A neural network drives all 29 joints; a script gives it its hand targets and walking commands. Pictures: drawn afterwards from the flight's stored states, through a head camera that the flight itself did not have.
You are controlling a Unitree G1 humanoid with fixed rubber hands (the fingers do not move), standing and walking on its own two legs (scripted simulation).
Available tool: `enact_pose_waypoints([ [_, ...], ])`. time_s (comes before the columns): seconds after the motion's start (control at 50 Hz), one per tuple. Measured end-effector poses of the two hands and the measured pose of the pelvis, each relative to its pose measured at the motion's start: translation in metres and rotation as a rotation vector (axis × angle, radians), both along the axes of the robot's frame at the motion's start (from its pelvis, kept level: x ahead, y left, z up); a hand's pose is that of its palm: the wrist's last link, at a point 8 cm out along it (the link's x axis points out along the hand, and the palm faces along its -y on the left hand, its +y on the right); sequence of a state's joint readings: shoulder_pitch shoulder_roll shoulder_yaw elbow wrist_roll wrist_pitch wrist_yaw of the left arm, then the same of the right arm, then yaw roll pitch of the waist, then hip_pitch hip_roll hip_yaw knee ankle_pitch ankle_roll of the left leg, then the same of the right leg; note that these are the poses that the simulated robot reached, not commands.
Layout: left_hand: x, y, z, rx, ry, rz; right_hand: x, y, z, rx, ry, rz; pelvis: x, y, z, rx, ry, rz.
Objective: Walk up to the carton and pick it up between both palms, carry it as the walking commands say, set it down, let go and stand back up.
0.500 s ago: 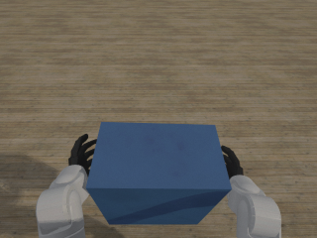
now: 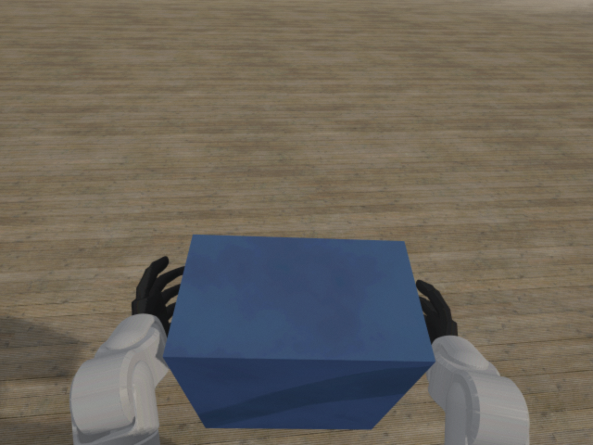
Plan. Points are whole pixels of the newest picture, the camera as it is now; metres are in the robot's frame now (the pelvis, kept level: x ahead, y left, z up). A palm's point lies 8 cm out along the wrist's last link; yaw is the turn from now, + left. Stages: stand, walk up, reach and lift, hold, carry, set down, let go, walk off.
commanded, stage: carry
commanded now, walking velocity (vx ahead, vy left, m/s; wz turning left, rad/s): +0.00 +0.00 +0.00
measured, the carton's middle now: (293, 345) +0.25 +0.02 +0.04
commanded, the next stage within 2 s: none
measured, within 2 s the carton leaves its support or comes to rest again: neither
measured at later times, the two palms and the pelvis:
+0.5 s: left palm (167, 337) +0.22 +0.16 +0.12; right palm (465, 368) +0.20 -0.18 +0.10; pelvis -0.02 -0.02 +0.00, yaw -1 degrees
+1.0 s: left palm (170, 342) +0.22 +0.16 +0.10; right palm (461, 372) +0.21 -0.17 +0.09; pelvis -0.02 -0.02 +0.00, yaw -1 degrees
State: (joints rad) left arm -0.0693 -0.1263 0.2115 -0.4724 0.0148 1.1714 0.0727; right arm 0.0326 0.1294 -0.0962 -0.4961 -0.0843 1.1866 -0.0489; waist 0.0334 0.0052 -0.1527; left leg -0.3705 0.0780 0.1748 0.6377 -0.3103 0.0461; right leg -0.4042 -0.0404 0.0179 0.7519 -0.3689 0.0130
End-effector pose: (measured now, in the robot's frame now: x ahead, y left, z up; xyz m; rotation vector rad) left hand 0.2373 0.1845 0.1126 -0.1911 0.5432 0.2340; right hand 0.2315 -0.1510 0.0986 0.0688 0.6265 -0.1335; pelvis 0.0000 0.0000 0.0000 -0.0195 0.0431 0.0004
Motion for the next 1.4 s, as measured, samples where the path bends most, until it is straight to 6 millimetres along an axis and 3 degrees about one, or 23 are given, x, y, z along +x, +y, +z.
enact_pose_waypoints([
  [0.1, -0.004, -0.024, 0.001, 0.02, 0.01, -0.011, -0.008, -0.023, -0.005, 0.021, 0.009, -0.012, -0.006, -0.019, -0.001, 0.013, -0.002, -0.009],
  [0.2, -0.009, -0.032, 0.005, 0.03, 0.001, -0.02, -0.015, -0.032, -0.004, 0.03, 0.0, -0.022, -0.011, -0.025, 0.0, 0.008, -0.009, -0.016],
  [0.5, -0.022, -0.025, 0.007, 0.026, -0.01, -0.017, -0.027, -0.024, -0.002, 0.028, -0.011, -0.018, -0.022, -0.019, 0.0, 0.007, -0.024, -0.012],
  [1.4, -0.016, -0.022, -0.015, 0.019, 0.012, -0.016, -0.021, -0.022, -0.021, 0.017, 0.013, -0.016, -0.026, -0.017, -0.001, 0.007, -0.029, -0.011],
])
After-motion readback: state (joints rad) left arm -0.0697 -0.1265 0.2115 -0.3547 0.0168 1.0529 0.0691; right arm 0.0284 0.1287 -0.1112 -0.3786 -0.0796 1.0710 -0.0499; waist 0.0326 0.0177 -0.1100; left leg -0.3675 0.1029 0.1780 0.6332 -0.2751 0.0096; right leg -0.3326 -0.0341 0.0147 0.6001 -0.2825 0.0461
